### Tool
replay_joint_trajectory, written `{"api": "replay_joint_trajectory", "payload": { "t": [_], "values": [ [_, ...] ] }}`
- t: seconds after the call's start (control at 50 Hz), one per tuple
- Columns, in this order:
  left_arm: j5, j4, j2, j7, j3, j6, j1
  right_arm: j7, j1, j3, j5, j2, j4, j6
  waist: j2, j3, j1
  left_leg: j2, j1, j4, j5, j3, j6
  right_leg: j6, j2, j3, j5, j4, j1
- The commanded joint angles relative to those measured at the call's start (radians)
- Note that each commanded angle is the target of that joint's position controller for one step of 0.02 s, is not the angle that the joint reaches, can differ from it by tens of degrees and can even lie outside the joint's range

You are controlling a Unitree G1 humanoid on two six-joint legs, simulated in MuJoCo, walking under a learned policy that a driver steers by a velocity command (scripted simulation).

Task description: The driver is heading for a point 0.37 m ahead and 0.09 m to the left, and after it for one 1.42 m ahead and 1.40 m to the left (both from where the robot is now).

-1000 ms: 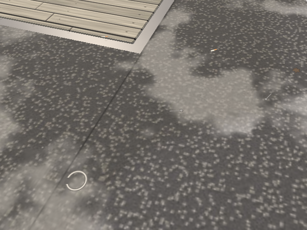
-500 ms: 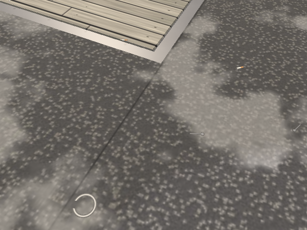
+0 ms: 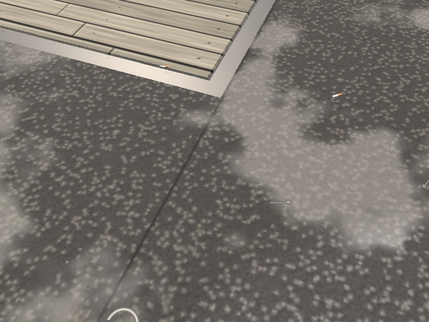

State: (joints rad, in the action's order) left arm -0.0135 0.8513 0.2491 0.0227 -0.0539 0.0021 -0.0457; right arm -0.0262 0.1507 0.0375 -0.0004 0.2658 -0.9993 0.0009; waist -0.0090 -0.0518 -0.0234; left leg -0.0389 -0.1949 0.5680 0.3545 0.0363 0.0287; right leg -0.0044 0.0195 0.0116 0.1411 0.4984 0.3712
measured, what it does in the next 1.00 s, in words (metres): steps on the spot: left foot, then right foot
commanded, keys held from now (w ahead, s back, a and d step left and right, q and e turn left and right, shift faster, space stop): s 0.18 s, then w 0.60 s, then no key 0.10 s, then q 0.12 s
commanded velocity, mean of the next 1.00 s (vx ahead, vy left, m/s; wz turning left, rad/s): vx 0.19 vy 0.00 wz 0.02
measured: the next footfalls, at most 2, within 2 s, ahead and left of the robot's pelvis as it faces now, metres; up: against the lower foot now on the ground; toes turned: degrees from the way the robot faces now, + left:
left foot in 0.24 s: -0.04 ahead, +0.15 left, +0.00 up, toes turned -2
right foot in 0.82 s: +0.10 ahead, -0.12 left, +0.00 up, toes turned -3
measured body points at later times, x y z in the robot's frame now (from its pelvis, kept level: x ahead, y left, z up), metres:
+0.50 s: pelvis -0.06 +0.06 +0.03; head -0.07 +0.10 +0.47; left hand +0.04 +0.36 -0.11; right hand -0.08 -0.21 -0.10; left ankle -0.08 +0.15 -0.73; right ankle -0.02 -0.11 -0.65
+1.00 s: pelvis +0.07 -0.03 +0.01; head +0.09 -0.04 +0.46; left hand +0.15 +0.24 -0.11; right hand +0.11 -0.31 -0.13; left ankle +0.05 +0.12 -0.65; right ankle +0.06 -0.11 -0.73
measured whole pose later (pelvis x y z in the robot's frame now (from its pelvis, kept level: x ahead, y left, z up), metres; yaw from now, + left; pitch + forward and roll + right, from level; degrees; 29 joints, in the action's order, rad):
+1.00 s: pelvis +0.07 -0.03 +0.01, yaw +1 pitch +1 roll +0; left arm -0.01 0.99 0.24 -0.01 -0.05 -0.08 -0.18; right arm -0.03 0.27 0.08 -0.02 0.29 -0.97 0.04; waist -0.04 -0.03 -0.01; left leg 0.03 -0.50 1.07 0.35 -0.04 0.01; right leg -0.05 -0.02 0.08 0.20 0.37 0.19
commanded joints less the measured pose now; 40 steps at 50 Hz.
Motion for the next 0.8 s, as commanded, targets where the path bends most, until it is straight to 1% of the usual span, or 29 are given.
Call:
{"api": "replay_joint_trajectory", "payload": {
  "t": [0.02,0.04,0.06,0.08,0.1,0.12,0.14,0.16,0.18,0.2,0.22,0.24,0.26,0.28,0.3,0.32,0.34,0.36,0.38,0.4,0.42,0.48,0.52,0.58,0.7,0.74,0.76,0.78,0.8],
  "values": [
    [-0.004,-0.026,0.182,0.02,-0.04,0.006,-0.079,-0.016,0.051,0.027,0.003,0.1,0.037,-0.045,0.212,0.236,0.051,-0.019,-0.135,0.287,0.107,-0.025,-0.041,-0.298,0.329,-0.313,-0.886,-0.065,-0.289],
    [-0.006,-0.025,0.193,0.028,-0.04,0.003,-0.081,-0.017,0.033,0.032,0.003,0.112,0.047,-0.058,0.236,0.246,0.076,-0.017,-0.188,0.515,0.334,-0.07,-0.058,-0.344,0.39,-0.366,-0.888,-0.109,-0.278],
    [-0.002,-0.027,0.2,0.034,-0.039,0.001,-0.043,-0.019,0.046,0.039,-0.005,0.121,0.044,-0.07,0.169,0.245,0.053,-0.001,-0.181,0.625,0.356,-0.117,-0.065,-0.334,0.379,-0.326,-0.817,-0.117,-0.227],
    [0.006,-0.036,0.199,0.038,-0.039,0.0,0.028,-0.023,0.067,0.039,-0.017,0.106,0.039,-0.077,0.135,0.208,0.013,0.021,-0.169,0.587,0.326,-0.134,-0.065,-0.282,0.331,-0.263,-0.689,-0.125,-0.163],
    [0.012,-0.04,0.192,0.038,-0.038,0.003,0.079,-0.027,0.085,0.037,-0.016,0.096,0.029,-0.08,0.125,0.176,-0.008,0.028,-0.157,0.497,0.278,-0.114,-0.072,-0.239,0.288,-0.223,-0.577,-0.145,-0.127],
    [0.013,-0.035,0.191,0.039,-0.039,0.011,0.096,-0.03,0.098,0.035,-0.01,0.088,0.021,-0.079,0.137,0.174,-0.012,0.027,-0.142,0.42,0.229,-0.087,-0.085,-0.219,0.266,-0.207,-0.531,-0.156,-0.127],
    [0.014,-0.023,0.198,0.042,-0.042,0.022,0.095,-0.027,0.111,0.033,-0.008,0.081,0.018,-0.075,0.164,0.183,-0.013,0.031,-0.118,0.345,0.188,-0.07,-0.093,-0.21,0.253,-0.198,-0.508,-0.159,-0.138],
    [0.016,-0.011,0.201,0.046,-0.045,0.031,0.079,-0.02,0.118,0.032,-0.01,0.08,0.017,-0.07,0.188,0.197,-0.006,0.039,-0.093,0.265,0.141,-0.064,-0.09,-0.202,0.249,-0.198,-0.483,-0.16,-0.159],
    [0.019,-0.001,0.205,0.051,-0.047,0.039,0.061,-0.012,0.137,0.034,-0.015,0.085,0.01,-0.067,0.196,0.206,-0.006,0.039,-0.061,0.174,0.076,-0.052,-0.077,-0.191,0.247,-0.199,-0.443,-0.158,-0.173],
    [0.032,0.004,0.204,0.052,-0.047,0.046,0.051,0.001,0.194,0.037,-0.016,0.09,-0.013,-0.065,0.172,0.231,-0.024,0.031,0.022,0.04,-0.044,-0.02,-0.05,-0.161,0.226,-0.18,-0.213,-0.169,-0.142],
    [0.043,0.014,0.185,0.048,-0.044,0.05,0.034,0.017,0.226,0.039,-0.011,0.088,-0.034,-0.068,0.128,0.208,-0.032,0.009,0.105,-0.077,-0.088,0.006,-0.009,-0.114,0.173,-0.132,0.132,-0.155,-0.045],
    [0.021,0.043,0.119,0.033,-0.03,0.05,-0.03,0.024,0.239,0.04,0.01,0.106,-0.035,-0.072,-0.05,0.162,-0.028,0.106,0.163,-0.207,0.079,-0.138,0.049,-0.026,0.066,-0.008,0.402,0.013,0.127],
    [-0.002,0.008,0.087,0.023,-0.027,0.048,0.029,0.026,0.189,0.053,0.038,0.22,0.009,-0.063,-0.3,0.068,-0.033,0.373,-0.087,-0.427,0.46,-0.515,0.198,0.031,-0.053,0.029,0.451,0.248,0.231],
    [0.036,-0.027,0.183,0.026,-0.062,0.033,0.138,0.022,0.125,0.066,0.081,0.276,0.042,-0.03,-0.245,-0.019,-0.061,0.397,-0.222,-0.523,0.647,-0.663,0.255,0.012,-0.044,-0.132,0.381,0.369,0.232],
    [0.052,-0.01,0.228,0.025,-0.082,0.02,0.099,0.006,0.048,0.072,0.062,0.286,0.056,-0.001,-0.222,-0.059,-0.006,0.372,-0.161,-0.526,0.552,-0.606,0.201,-0.004,-0.052,-0.142,0.287,0.448,0.295],
    [0.038,0.034,0.215,0.026,-0.085,0.01,0.029,-0.002,0.002,0.062,0.035,0.251,0.061,0.021,-0.19,-0.046,0.031,0.33,-0.08,-0.501,0.431,-0.527,0.143,-0.008,-0.038,-0.144,0.209,0.48,0.308],
    [0.024,0.065,0.203,0.028,-0.086,0.004,-0.019,-0.006,-0.006,0.053,0.011,0.205,0.062,0.033,-0.164,-0.025,0.042,0.308,-0.005,-0.48,0.355,-0.466,0.109,0.0,-0.018,-0.127,0.155,0.497,0.318],
    [0.019,0.08,0.18,0.025,-0.084,-0.003,-0.026,-0.009,0.025,0.044,-0.004,0.17,0.049,0.041,-0.143,-0.016,0.035,0.292,0.042,-0.475,0.311,-0.422,0.094,0.008,-0.006,-0.1,0.115,0.516,0.321],
    [0.021,0.083,0.159,0.02,-0.08,-0.01,-0.018,-0.009,0.073,0.034,-0.009,0.133,0.032,0.045,-0.136,-0.009,0.023,0.282,0.083,-0.479,0.281,-0.39,0.09,0.014,0.0,-0.071,0.088,0.519,0.325],
    [0.025,0.081,0.14,0.015,-0.077,-0.016,-0.008,-0.009,0.123,0.027,-0.009,0.11,0.014,0.049,-0.137,-0.012,0.01,0.274,0.122,-0.483,0.246,-0.365,0.093,0.019,0.008,-0.053,0.068,0.504,0.338],
    [0.029,0.079,0.128,0.012,-0.074,-0.022,0.004,-0.01,0.168,0.024,-0.006,0.104,0.0,0.052,-0.137,-0.018,-0.004,0.271,0.156,-0.486,0.214,-0.349,0.097,0.022,0.012,-0.041,0.053,0.485,0.354],
    [0.032,0.066,0.112,0.005,-0.067,-0.039,0.027,-0.013,0.247,0.026,0.0,0.125,-0.015,0.06,-0.139,-0.027,-0.03,0.283,0.205,-0.501,0.179,-0.346,0.122,0.032,0.025,-0.029,0.023,0.409,0.378],
    [0.035,0.055,0.107,0.001,-0.06,-0.048,0.036,-0.016,0.248,0.033,-0.002,0.152,-0.007,0.064,-0.148,-0.038,-0.034,0.294,0.192,-0.512,0.172,-0.348,0.139,0.041,0.034,-0.025,0.008,0.327,0.359],
    [0.038,0.042,0.105,-0.006,-0.049,-0.062,0.051,-0.016,0.255,0.044,-0.008,0.172,0.003,0.065,-0.147,-0.042,-0.045,0.301,0.165,-0.515,0.137,-0.33,0.157,0.045,0.04,-0.013,0.004,0.222,0.31],
    [0.047,0.023,0.096,-0.023,-0.028,-0.085,0.081,-0.007,0.27,0.065,-0.022,0.179,0.009,0.061,-0.129,-0.049,-0.063,0.306,0.123,-0.475,0.078,-0.287,0.181,0.017,0.043,0.013,0.055,0.071,0.193],
    [0.05,0.022,0.1,-0.029,-0.024,-0.091,0.074,-0.001,0.261,0.071,-0.029,0.181,0.012,0.058,-0.127,-0.047,-0.051,0.31,0.094,-0.452,0.065,-0.278,0.18,-0.003,0.04,0.025,0.065,0.027,0.116],
    [0.052,0.029,0.104,-0.031,-0.025,-0.094,0.049,0.001,0.247,0.073,-0.033,0.182,0.016,0.055,-0.121,-0.042,-0.03,0.309,0.068,-0.432,0.05,-0.269,0.173,-0.014,0.036,0.032,0.047,-0.004,0.052],
    [0.05,0.047,0.11,-0.032,-0.029,-0.095,-0.001,0.004,0.229,0.072,-0.035,0.177,0.021,0.053,-0.107,-0.028,0.003,0.292,0.031,-0.392,0.019,-0.249,0.161,-0.024,0.023,0.045,0.031,-0.035,-0.042],
    [0.047,0.077,0.126,-0.028,-0.041,-0.094,-0.085,0.005,0.214,0.066,-0.029,0.16,0.026,0.051,-0.089,0.002,0.048,0.253,-0.013,-0.299,-0.122,-0.215,0.138,-0.035,-0.004,0.054,0.028,-0.072,-0.175]
  ]
}}
Velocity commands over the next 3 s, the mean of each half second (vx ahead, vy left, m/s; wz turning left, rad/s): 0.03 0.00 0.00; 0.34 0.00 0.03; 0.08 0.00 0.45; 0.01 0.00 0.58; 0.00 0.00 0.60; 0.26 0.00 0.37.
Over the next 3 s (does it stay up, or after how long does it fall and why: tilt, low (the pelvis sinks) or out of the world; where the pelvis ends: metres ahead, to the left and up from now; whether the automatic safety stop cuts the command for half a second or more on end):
stays up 0.21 0.09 0.01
